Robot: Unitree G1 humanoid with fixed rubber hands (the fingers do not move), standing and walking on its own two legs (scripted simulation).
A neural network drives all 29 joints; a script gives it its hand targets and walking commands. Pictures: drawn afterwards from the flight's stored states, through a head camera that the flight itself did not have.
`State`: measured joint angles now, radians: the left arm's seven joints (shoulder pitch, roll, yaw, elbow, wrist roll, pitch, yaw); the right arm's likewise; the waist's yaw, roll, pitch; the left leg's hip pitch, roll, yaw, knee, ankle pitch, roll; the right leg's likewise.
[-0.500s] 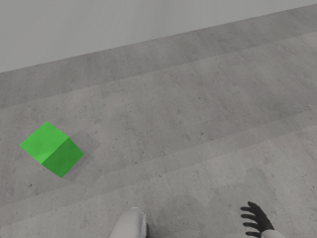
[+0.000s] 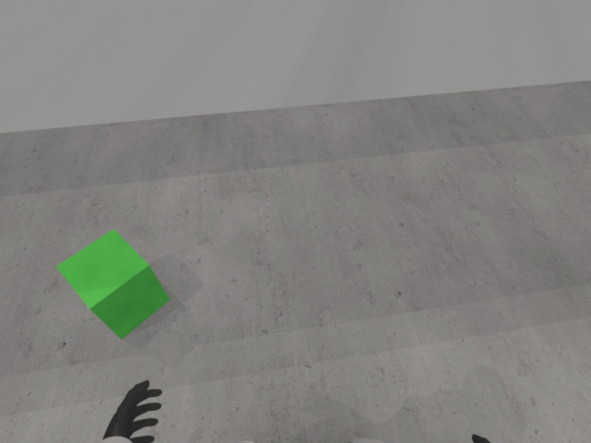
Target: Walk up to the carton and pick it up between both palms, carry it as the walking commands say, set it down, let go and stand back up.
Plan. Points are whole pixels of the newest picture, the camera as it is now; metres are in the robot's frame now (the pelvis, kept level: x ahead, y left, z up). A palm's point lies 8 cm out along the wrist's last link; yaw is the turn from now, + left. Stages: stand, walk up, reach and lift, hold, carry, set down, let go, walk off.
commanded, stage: walk up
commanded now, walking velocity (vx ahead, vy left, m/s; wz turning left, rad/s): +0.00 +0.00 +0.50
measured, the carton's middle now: (117, 284) +0.69 +0.58 -0.64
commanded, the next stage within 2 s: none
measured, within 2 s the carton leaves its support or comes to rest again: neither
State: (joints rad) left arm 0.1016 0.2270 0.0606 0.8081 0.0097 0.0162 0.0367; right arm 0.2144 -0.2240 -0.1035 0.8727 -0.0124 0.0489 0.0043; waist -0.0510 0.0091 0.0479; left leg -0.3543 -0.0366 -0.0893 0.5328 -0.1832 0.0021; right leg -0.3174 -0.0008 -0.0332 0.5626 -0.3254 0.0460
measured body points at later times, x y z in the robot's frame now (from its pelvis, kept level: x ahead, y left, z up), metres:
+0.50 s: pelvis +0.04 +0.07 +0.01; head +0.07 +0.06 +0.46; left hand -0.13 +0.32 -0.10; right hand +0.30 -0.09 -0.10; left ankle +0.03 +0.24 -0.70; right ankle +0.04 -0.12 -0.73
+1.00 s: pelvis +0.25 +0.21 +0.00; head +0.29 +0.24 +0.44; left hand +0.36 +0.50 -0.11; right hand +0.27 -0.05 -0.13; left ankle +0.04 +0.23 -0.73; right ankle +0.44 +0.19 -0.72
